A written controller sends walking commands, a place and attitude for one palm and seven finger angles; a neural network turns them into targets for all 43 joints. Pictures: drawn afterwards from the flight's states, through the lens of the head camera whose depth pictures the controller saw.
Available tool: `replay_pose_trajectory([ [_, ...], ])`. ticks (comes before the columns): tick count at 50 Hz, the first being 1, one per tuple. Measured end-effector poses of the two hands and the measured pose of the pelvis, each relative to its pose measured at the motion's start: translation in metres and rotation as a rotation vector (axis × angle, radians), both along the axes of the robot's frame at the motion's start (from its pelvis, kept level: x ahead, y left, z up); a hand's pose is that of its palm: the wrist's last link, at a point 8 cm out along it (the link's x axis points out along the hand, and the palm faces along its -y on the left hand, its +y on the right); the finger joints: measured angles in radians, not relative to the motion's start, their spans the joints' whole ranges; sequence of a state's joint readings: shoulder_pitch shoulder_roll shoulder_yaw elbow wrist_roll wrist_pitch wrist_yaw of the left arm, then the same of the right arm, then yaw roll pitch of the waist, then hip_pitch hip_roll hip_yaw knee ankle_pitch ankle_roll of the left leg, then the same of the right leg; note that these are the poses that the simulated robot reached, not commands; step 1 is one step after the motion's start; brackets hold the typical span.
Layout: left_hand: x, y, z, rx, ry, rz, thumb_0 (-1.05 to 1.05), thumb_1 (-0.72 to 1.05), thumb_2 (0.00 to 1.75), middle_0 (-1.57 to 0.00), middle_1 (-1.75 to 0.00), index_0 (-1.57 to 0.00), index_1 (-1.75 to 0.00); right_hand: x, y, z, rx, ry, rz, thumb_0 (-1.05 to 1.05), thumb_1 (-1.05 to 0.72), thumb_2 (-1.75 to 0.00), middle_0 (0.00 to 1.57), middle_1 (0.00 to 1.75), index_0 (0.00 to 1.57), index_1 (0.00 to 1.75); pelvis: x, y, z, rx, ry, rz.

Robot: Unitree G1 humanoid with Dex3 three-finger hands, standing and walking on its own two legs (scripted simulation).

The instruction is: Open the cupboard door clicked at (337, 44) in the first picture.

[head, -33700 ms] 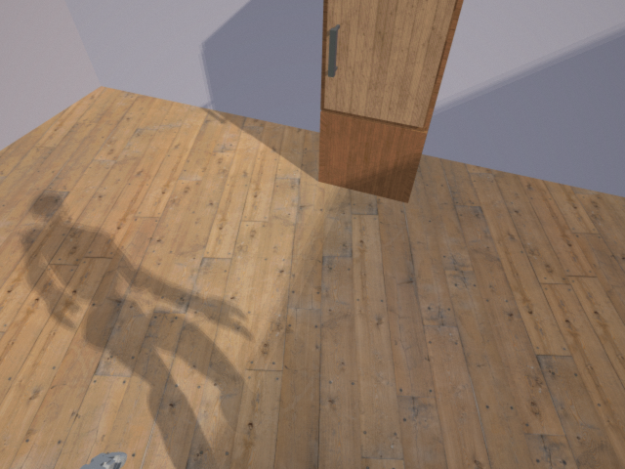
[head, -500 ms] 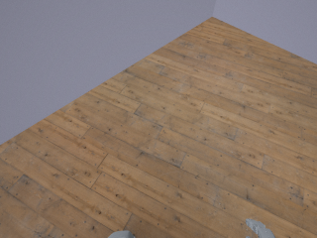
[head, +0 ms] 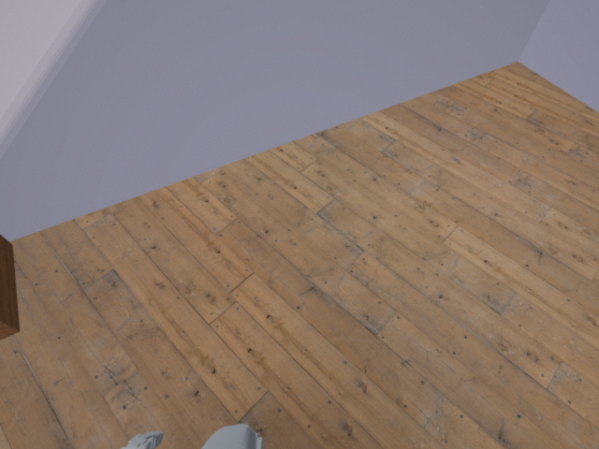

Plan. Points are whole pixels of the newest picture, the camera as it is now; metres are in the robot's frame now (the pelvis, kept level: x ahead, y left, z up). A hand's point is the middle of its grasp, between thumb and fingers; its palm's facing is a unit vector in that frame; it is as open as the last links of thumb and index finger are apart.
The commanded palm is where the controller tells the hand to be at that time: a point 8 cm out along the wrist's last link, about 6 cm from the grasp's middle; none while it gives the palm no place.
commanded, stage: turn to face it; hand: left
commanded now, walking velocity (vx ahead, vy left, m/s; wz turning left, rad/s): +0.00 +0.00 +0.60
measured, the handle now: out of the picture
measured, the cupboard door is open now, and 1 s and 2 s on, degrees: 40 40 40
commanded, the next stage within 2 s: take the last steps up to it in 1.86 s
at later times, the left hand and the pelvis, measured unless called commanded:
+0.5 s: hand out of the picture +0.04 +0.19 -0.15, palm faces +0.30 -0.91 -0.30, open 7.4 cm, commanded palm none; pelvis +0.01 -0.04 +0.00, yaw +18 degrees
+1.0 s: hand out of the picture -0.03 +0.20 -0.16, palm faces +0.59 -0.76 -0.27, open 7.4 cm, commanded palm none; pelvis +0.02 -0.05 +0.00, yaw +37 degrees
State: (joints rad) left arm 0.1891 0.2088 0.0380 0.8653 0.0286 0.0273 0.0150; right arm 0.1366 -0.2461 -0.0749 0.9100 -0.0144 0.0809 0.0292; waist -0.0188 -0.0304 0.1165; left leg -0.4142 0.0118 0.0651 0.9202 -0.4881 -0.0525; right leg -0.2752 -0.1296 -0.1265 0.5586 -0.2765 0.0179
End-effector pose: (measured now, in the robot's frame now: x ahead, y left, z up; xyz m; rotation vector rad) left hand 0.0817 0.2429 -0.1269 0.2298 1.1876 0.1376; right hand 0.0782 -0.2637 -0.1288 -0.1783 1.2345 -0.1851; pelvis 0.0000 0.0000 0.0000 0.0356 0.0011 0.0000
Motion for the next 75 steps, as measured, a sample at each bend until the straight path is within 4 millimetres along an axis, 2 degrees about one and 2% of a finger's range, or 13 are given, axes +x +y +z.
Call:
replay_pose_trajectory([
  [8,-0.031,0.017,-0.028,-0.045,0.049,0.13,0.01,0.9,0.9,-0.2,-0.3,-0.2,-0.3,0.026,0.017,0.002,-0.056,-0.023,0.141,0.0,-0.91,-0.9,0.2,0.3,0.2,0.29,-0.001,0.007,-0.012,-0.029,0.017,0.113],
  [17,-0.032,0.016,0.0,0.019,-0.019,0.231,0.01,0.9,0.9,-0.2,-0.3,-0.2,-0.3,0.03,0.008,-0.005,-0.023,0.045,0.224,0.0,-0.91,-0.9,0.21,0.3,0.21,0.3,0.002,-0.019,-0.003,-0.041,0.015,0.215],
  [21,-0.041,0.005,0.005,0.069,-0.054,0.266,0.01,0.9,0.9,-0.2,-0.3,-0.2,-0.3,0.049,-0.007,-0.02,-0.001,0.047,0.253,0.0,-0.91,-0.9,0.21,0.3,0.21,0.3,0.004,-0.035,-0.01,-0.024,0.01,0.266],
  [26,-0.07,-0.015,0.012,0.054,-0.013,0.334,0.01,0.9,0.9,-0.2,-0.3,-0.2,-0.3,0.08,-0.008,-0.01,0.002,0.03,0.314,0.0,-0.91,-0.9,0.2,0.3,0.2,0.29,0.006,-0.041,0.0,-0.007,-0.001,0.333],
  [33,-0.115,-0.034,-0.004,-0.024,0.039,0.449,0.01,0.9,0.9,-0.2,-0.3,-0.2,-0.3,0.129,0.026,0.007,-0.005,-0.034,0.453,0.0,-0.91,-0.9,0.2,0.3,0.2,0.29,0.009,-0.038,0.002,0.002,0.006,0.424],
  [40,-0.159,-0.022,-0.03,-0.053,0.1,0.586,0.01,0.9,0.9,-0.2,-0.3,-0.2,-0.3,0.156,0.067,0.011,-0.043,-0.113,0.608,0.0,-0.91,-0.9,0.2,0.3,0.2,0.29,0.004,-0.028,-0.011,-0.031,0.007,0.526],
  [50,-0.149,-0.015,0.001,0.026,0.0,0.676,0.01,0.9,0.9,-0.2,-0.3,-0.2,-0.3,0.153,0.062,0.003,-0.025,-0.011,0.687,0.0,-0.91,-0.9,0.21,0.3,0.21,0.3,0.017,-0.045,0.0,-0.054,0.001,0.644],
  [54,-0.143,-0.026,0.004,0.082,-0.046,0.698,0.01,0.9,0.9,-0.2,-0.3,-0.2,-0.3,0.167,0.051,-0.015,-0.004,0.012,0.7,0.0,-0.91,-0.9,0.21,0.3,0.21,0.3,0.029,-0.059,-0.011,-0.035,0.008,0.69],
  [58,-0.15,-0.049,0.009,0.071,-0.032,0.746,0.01,0.9,0.9,-0.2,-0.3,-0.2,-0.3,0.183,0.051,-0.014,-0.009,0.026,0.735,0.0,-0.91,-0.9,0.21,0.3,0.21,0.3,0.032,-0.062,-0.006,-0.026,-0.011,0.755],
  [62,-0.161,-0.07,0.005,0.017,-0.012,0.799,0.01,0.9,0.9,-0.2,-0.3,-0.2,-0.3,0.197,0.066,-0.001,-0.013,0.02,0.787,0.0,-0.91,-0.9,0.2,0.3,0.2,0.29,0.036,-0.061,0.001,-0.006,-0.007,0.806],
  [67,-0.188,-0.088,-0.015,-0.054,0.01,0.885,0.01,0.9,0.9,-0.2,-0.3,-0.2,-0.3,0.214,0.105,0.006,-0.023,-0.032,0.891,0.0,-0.91,-0.9,0.2,0.3,0.2,0.29,0.032,-0.051,-0.004,-0.01,-0.004,0.872],
  [71,-0.215,-0.09,-0.033,-0.078,0.058,0.959,0.01,0.9,0.9,-0.2,-0.3,-0.2,-0.3,0.221,0.133,0.005,-0.035,-0.091,0.974,0.0,-0.91,-0.9,0.2,0.3,0.2,0.29,0.027,-0.045,-0.015,-0.032,-0.003,0.921],
  [75,-0.226,-0.086,-0.024,-0.056,0.066,1.02,0.01,0.9,0.9,-0.2,-0.3,-0.2,-0.3,0.217,0.142,0.01,-0.049,-0.076,1.028,0.0,-0.91,-0.9,0.2,0.3,0.21,0.29,0.03,-0.047,-0.007,-0.048,-0.004,0.97],
])
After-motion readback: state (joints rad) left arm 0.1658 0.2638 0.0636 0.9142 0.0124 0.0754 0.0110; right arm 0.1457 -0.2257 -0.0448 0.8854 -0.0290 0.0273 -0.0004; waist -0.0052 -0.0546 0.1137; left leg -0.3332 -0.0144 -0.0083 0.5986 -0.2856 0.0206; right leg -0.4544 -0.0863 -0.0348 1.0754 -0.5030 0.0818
